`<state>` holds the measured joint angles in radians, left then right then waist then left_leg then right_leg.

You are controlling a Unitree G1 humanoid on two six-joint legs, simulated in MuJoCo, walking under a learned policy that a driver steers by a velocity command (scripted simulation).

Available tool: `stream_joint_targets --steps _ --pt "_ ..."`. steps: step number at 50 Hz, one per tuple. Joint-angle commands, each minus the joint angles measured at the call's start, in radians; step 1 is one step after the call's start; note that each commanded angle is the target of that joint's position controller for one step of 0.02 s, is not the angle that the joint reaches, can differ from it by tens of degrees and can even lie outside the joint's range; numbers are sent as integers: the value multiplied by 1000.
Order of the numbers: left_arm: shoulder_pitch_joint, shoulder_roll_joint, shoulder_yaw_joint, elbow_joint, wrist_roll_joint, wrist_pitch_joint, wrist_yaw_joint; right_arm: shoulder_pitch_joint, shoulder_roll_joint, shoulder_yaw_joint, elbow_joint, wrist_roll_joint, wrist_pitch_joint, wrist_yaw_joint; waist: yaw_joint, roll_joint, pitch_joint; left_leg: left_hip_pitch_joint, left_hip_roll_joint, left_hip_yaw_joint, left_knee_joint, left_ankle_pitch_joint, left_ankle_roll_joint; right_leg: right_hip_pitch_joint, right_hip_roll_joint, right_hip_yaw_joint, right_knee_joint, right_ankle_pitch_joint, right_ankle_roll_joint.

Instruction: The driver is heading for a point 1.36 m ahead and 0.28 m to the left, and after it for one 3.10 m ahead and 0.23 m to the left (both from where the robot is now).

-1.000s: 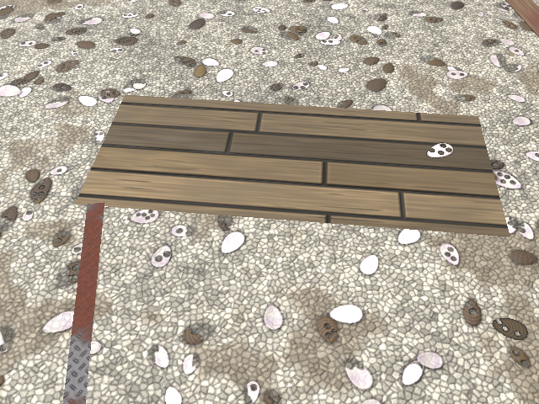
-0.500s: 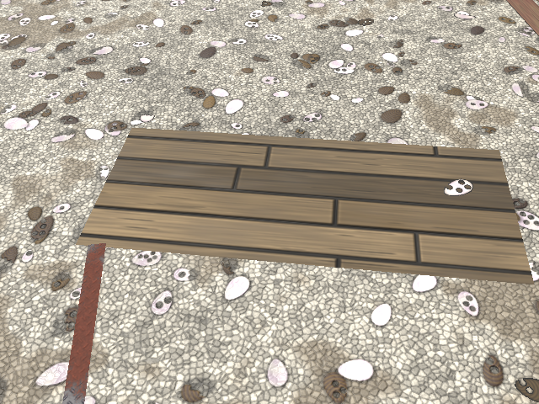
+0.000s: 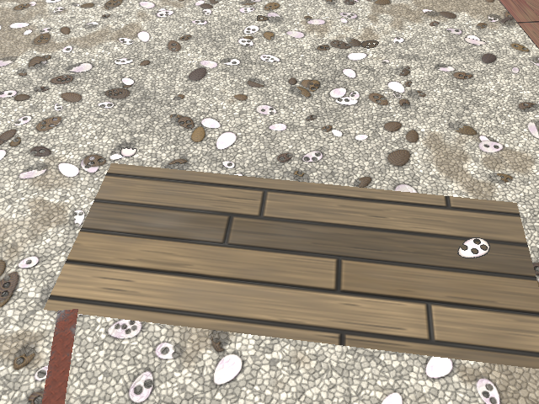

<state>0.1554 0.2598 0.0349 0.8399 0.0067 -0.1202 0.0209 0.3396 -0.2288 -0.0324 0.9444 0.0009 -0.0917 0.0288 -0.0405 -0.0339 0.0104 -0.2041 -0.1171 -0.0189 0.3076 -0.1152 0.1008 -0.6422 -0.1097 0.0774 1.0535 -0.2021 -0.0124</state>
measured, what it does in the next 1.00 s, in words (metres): walks ahead, turning left: right foot, then left foot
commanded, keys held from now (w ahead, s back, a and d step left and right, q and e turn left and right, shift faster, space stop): q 0.58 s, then no key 0.30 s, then w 0.12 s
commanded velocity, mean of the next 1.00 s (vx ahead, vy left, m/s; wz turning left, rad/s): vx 0.11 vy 0.00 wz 0.42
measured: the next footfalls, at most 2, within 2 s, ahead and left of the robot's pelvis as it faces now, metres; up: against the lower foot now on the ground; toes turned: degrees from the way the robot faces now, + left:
right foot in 0.22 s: +0.28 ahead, -0.13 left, +0.00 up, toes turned +12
left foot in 0.68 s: +0.14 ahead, +0.10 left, +0.00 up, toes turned +26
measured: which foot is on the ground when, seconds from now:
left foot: down 0.00-0.22, up 0.24-0.66, down 0.68-1.00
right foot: up 0.00-0.20, down 0.22-0.68, up 0.70-1.00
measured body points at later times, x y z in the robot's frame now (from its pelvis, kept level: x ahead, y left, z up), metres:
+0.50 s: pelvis +0.14 -0.05 +0.00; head +0.19 -0.04 +0.44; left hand +0.19 +0.25 -0.11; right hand +0.34 -0.28 -0.12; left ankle +0.12 +0.10 -0.68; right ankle +0.24 -0.13 -0.74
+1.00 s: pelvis +0.14 +0.01 +0.00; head +0.14 +0.03 +0.45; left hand +0.12 +0.30 -0.13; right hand +0.39 -0.14 -0.10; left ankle +0.11 +0.09 -0.74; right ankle +0.21 -0.13 -0.71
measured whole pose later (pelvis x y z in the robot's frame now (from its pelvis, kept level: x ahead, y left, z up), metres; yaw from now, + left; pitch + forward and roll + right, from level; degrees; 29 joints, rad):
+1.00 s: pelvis +0.14 +0.01 +0.00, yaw +27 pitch +2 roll -1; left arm 0.20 0.27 0.06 0.85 -0.01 0.01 0.02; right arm 0.19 -0.21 -0.03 0.72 0.00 -0.02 -0.01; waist 0.00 -0.03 -0.03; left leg -0.24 -0.05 0.01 0.42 -0.22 0.08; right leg -0.38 -0.05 0.00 0.76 -0.35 0.04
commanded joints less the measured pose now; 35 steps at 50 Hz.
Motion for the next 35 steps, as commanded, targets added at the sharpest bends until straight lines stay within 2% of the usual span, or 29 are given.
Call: stream_joint_targets --steps 1,3,6,8,9,10,11,12,13,14,15,16,18,20,22,25,30,32,33,34,35 --pt "12 43 9 -59 11 9 16 -68 -163 -33 -92 -2 -17 -23 53 77 47 -202 218 -178 -137 259 160 114 35 -38 -230 152 39" --pt "-66 28 3 -83 7 10 14 -17 -178 -40 -85 10 -2 -33 20 100 13 -180 190 -154 -72 314 124 176 91 -51 -376 242 49" --pt "-116 57 9 -112 -8 21 10 21 -177 -43 -80 22 24 -45 6 129 -37 -88 217 -234 12 271 96 211 127 -18 -476 247 61" --pt "-104 95 21 -121 -5 19 5 4 -171 -46 -94 27 38 -61 28 137 -56 -21 230 -312 89 218 71 240 128 17 -555 202 49" --pt "-68 110 27 -113 -1 12 3 -27 -169 -47 -112 27 44 -68 53 140 -69 -7 219 -337 145 202 55 288 125 17 -606 211 34" --pt "-11 126 34 -99 8 4 4 -52 -147 -43 -133 25 49 -71 82 126 -95 -20 171 -329 239 157 23 376 99 5 -679 277 12" --pt "86 183 47 -92 29 -1 11 -51 -89 -26 -164 11 47 -70 101 23 -211 -124 97 -263 473 -28 -22 598 -69 119 -650 514 -55" --pt "89 205 44 -116 44 17 16 144 -24 -13 -152 -1 40 -66 17 -226 -305 -357 -40 -165 705 -601 -72 846 -303 360 -574 887 -194" --pt "96 182 48 -119 20 33 7 228 -110 -21 -147 20 43 -59 6 -303 -395 -442 34 -154 876 -604 -88 852 -404 551 -630 633 -280" --pt "40 110 33 -153 7 40 8 153 -180 -44 -141 30 64 -64 27 -153 -298 -487 80 -135 953 -508 -121 763 -327 460 -666 423 -249" --pt "-6 89 24 -160 1 51 10 67 -194 -55 -159 26 87 -70 35 -64 -216 -500 107 -103 968 -428 -145 657 -262 336 -691 299 -209" --pt "-44 86 20 -163 4 61 11 32 -188 -62 -169 21 110 -76 26 -45 -159 -481 130 -91 971 -380 -162 554 -214 256 -720 239 -196" --pt "-70 108 27 -152 22 69 12 28 -138 -59 -189 17 132 -75 9 -85 -94 -394 137 -41 944 -298 -173 395 -141 110 -780 217 -194" --pt "-53 108 31 -136 23 69 17 14 -106 -55 -213 19 133 -75 15 -103 -90 -381 140 -17 873 -271 -177 395 -132 43 -799 249 -214" --pt "-33 121 38 -125 16 73 25 -33 -98 -52 -247 14 132 -71 30 -90 -107 -390 159 -17 796 -254 -177 439 -171 30 -803 284 -241" --pt "-49 151 51 -125 8 84 30 -85 -96 -47 -285 11 133 -58 40 -89 -127 -330 183 -1 667 -220 -164 448 -199 -11 -809 240 -246" --pt "-38 191 67 -108 -13 97 17 -124 -122 -55 -327 11 141 -31 51 -118 -114 -192 163 55 448 -226 -107 445 -221 -56 -776 166 -212" --pt "-47 188 66 -96 -32 106 14 -66 -114 -59 -310 7 139 -23 10 -104 -119 -64 125 88 240 -128 -60 422 -197 -86 -696 156 -166" --pt "-4 155 57 -75 -36 110 11 -23 -135 -69 -293 3 138 -25 2 -71 -121 41 105 75 136 -58 -31 365 -155 -127 -618 109 -108" --pt "27 87 38 -75 -11 112 -1 -3 -213 -89 -298 1 136 -37 24 130 -114 168 272 -158 43 131 27 198 -58 -227 -395 -96 -8" --pt "0 57 26 -128 24 107 -6 -37 -304 -97 -337 -12 136 -47 43 363 -85 189 505 -425 38 381 198 -56 72 -239 -164 -454 64"
Keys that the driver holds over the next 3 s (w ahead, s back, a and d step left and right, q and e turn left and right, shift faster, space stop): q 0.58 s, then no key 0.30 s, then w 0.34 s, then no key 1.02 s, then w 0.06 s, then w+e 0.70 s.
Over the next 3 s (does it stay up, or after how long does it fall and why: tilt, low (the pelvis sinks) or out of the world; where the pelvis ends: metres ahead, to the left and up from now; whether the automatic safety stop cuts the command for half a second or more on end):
stays up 0.62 0.14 -0.03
